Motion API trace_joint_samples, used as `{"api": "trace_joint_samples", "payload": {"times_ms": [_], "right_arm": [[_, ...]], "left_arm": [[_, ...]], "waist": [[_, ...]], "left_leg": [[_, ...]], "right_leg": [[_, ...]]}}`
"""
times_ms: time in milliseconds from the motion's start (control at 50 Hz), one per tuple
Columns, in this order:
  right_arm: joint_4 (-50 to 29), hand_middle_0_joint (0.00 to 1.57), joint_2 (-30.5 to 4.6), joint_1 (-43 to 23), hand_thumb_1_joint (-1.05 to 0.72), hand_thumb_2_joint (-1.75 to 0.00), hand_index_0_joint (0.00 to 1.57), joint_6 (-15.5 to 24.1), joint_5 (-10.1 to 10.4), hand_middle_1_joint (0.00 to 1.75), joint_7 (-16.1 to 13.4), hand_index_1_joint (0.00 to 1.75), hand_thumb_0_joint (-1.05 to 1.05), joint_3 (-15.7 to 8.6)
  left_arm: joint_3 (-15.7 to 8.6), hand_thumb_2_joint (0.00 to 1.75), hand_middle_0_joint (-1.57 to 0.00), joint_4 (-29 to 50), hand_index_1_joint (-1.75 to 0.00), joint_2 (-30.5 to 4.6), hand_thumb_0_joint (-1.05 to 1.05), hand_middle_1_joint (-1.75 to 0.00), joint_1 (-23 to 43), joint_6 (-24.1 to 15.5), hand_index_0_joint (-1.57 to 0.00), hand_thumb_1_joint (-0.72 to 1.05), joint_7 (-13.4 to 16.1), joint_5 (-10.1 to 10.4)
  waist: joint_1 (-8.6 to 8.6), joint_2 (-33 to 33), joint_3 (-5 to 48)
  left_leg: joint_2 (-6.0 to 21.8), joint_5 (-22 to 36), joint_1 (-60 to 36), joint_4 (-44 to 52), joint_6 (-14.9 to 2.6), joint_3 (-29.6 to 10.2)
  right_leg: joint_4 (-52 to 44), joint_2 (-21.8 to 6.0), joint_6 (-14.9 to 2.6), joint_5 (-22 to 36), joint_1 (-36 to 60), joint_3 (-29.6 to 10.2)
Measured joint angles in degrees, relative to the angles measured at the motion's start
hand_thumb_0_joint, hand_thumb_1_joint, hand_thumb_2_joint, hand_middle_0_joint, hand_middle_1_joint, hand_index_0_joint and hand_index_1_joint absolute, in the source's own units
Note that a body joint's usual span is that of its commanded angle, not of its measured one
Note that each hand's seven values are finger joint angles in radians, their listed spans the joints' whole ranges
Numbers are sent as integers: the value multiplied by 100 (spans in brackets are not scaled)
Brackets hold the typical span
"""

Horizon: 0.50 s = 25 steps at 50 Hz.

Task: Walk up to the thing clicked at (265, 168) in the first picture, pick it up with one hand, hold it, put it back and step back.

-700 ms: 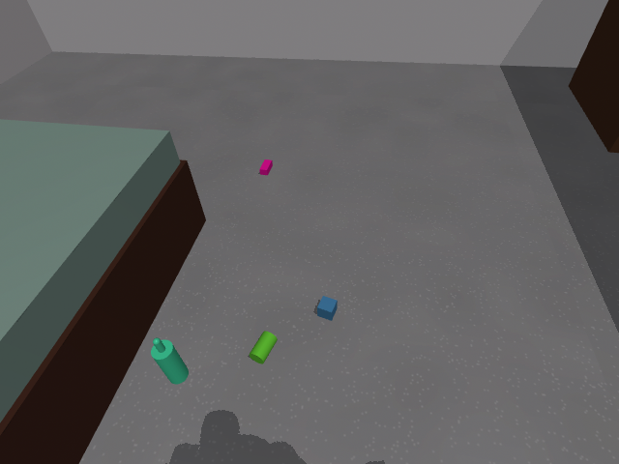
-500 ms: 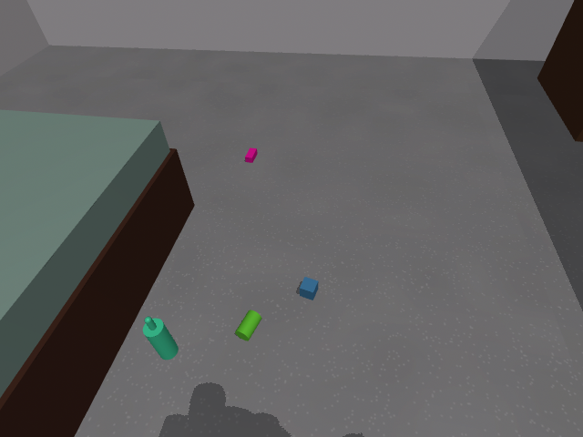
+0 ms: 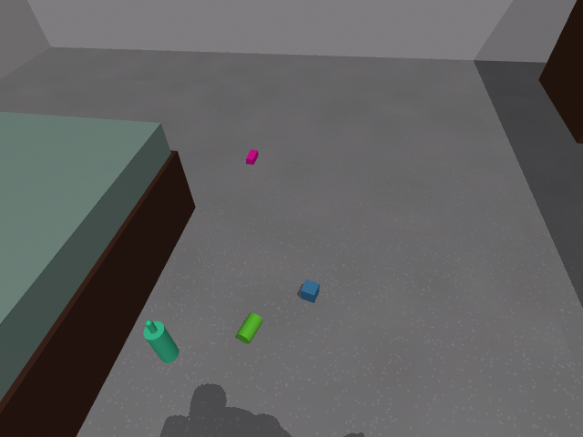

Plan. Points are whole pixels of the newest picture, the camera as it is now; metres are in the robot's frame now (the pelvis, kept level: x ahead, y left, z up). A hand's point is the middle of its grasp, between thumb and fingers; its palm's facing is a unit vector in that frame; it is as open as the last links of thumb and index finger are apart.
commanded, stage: stand
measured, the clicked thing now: (252, 157) +1.76 +0.28 -0.77
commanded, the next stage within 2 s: walk up in 0.42 s
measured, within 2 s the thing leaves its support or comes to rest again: neither
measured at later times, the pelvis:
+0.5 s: pelvis +0.00 +0.00 +0.00, yaw -3 degrees
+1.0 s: pelvis -0.01 -0.01 -0.02, yaw -19 degrees
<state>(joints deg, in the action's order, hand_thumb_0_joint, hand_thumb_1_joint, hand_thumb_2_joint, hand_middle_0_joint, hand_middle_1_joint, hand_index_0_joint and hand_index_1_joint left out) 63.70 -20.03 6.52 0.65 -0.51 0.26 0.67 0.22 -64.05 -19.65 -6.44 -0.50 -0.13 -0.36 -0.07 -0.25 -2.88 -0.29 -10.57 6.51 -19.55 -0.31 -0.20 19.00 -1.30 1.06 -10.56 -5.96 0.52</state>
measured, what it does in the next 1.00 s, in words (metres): lifts its left foot, turning right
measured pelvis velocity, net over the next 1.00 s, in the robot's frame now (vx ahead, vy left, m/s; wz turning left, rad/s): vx -0.01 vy -0.01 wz -0.33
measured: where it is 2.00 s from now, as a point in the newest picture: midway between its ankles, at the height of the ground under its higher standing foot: outside the picture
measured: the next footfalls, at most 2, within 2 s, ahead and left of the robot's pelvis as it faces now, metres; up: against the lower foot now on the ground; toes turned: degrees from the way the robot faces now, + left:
left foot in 1.14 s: +0.11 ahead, +0.11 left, +0.00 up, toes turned -31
right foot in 1.48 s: -0.04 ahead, -0.11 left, +0.00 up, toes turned -30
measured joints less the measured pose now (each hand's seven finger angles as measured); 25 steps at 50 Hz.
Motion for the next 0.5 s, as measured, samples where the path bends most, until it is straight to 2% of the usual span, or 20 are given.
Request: {"api": "trace_joint_samples", "payload": {"times_ms": [420,500], "right_arm": [[23,20,-5,35,-90,-90,21,-3,-4,30,3,30,1,8],[-268,20,-113,-144,-90,-90,21,-82,22,30,53,30,1,-202]], "left_arm": [[-20,90,-20,-18,-30,-11,0,-30,-59,18,-21,90,-11,-6],[-73,90,-21,274,-30,-30,0,-30,-268,57,-21,90,-26,-11]], "waist": [[12,4,-14],[47,-64,-118]], "left_leg": [[-9,22,-29,57,-1,-3],[91,-268,284,-492,-34,276]], "right_leg": [[-34,-9,0,8,20,4],[462,91,-1,-139,-385,-281]]}}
